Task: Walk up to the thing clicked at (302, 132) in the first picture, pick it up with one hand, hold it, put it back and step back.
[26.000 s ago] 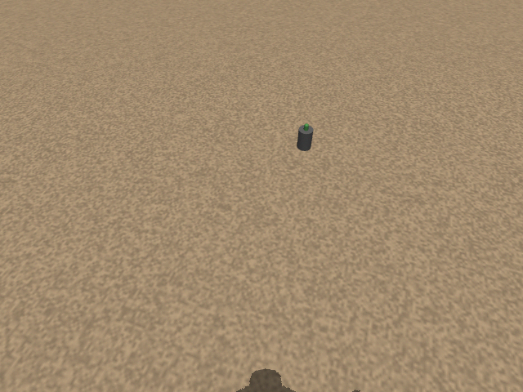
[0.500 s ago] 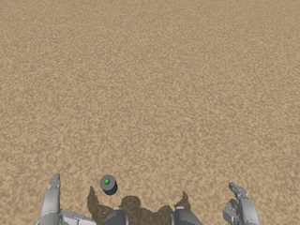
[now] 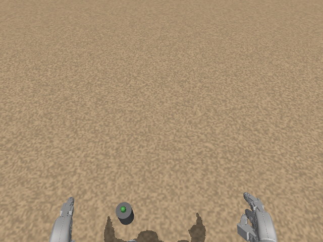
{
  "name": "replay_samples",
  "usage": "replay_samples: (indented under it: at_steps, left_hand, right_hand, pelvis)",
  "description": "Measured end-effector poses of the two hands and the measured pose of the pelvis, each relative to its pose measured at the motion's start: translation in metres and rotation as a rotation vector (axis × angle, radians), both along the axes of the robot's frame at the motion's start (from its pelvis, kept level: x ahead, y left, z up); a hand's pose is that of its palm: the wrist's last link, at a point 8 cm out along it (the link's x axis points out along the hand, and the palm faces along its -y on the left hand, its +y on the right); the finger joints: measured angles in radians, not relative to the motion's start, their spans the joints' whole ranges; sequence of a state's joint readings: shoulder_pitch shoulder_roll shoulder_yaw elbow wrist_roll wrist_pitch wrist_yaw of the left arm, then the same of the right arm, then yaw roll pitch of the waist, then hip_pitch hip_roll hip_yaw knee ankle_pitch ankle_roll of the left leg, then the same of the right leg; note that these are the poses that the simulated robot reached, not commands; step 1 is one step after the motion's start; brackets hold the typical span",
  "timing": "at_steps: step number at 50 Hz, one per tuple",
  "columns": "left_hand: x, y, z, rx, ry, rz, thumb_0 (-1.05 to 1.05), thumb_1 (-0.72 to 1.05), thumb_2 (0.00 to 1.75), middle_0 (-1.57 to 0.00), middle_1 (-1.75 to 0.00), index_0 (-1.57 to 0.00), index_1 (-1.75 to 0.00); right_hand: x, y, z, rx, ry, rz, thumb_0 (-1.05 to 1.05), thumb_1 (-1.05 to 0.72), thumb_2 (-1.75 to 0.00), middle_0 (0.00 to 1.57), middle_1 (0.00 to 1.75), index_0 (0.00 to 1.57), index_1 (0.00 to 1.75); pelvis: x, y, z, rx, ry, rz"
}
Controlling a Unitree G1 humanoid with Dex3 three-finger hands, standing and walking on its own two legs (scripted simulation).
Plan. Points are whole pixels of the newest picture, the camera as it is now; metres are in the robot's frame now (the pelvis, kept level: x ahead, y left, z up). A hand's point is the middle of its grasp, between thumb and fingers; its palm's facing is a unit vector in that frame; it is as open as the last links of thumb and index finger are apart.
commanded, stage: home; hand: left
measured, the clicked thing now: (124, 212) +0.38 +0.20 -0.64
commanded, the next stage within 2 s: stand in 1.38 s
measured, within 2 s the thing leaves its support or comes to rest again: neither
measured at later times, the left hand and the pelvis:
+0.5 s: hand (95, 237) +0.16 +0.17 -0.05, palm faces +0.10 -0.95 -0.29, open 17.5 cm; pelvis -0.01 -0.01 +0.00, yaw +0 degrees
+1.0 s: hand (94, 239) +0.16 +0.17 -0.05, palm faces +0.10 -0.95 -0.28, open 17.5 cm; pelvis -0.01 -0.01 +0.00, yaw +0 degrees
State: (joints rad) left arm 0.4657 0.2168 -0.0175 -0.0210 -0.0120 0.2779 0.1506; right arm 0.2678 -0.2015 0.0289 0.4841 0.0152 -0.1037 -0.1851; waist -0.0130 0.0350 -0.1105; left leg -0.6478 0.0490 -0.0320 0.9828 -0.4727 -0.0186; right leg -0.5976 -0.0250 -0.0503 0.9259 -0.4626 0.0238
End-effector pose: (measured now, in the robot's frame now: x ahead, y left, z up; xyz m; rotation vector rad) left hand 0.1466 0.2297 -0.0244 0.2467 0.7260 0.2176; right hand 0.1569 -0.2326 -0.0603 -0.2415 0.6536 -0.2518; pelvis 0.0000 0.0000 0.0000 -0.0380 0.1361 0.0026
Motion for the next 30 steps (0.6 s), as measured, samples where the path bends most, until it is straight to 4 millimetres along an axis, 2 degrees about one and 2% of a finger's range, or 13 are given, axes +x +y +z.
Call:
replay_samples:
  at_steps: [16,30]
  left_hand:
    - [-0.003,-0.012,0.001,-0.009,0.001,-0.013,-0.01,-0.56,0.05,-0.06,-0.05,-0.05,-0.06]
    - [-0.008,-0.018,0.002,-0.013,-0.005,-0.013,-0.01,-0.54,0.05,-0.06,-0.06,-0.06,-0.06]
  right_hand:
    - [-0.017,-0.014,-0.005,0.004,0.029,-0.027,0.01,-0.90,-0.90,0.20,0.30,0.21,0.30]
    - [-0.020,-0.017,-0.003,0.008,0.007,-0.021,0.01,-0.90,-0.90,0.20,0.30,0.21,0.30]
  pelvis:
    - [-0.004,-0.008,0.002,0.007,-0.008,-0.004]
    - [-0.011,-0.013,0.002,0.013,-0.019,-0.005]
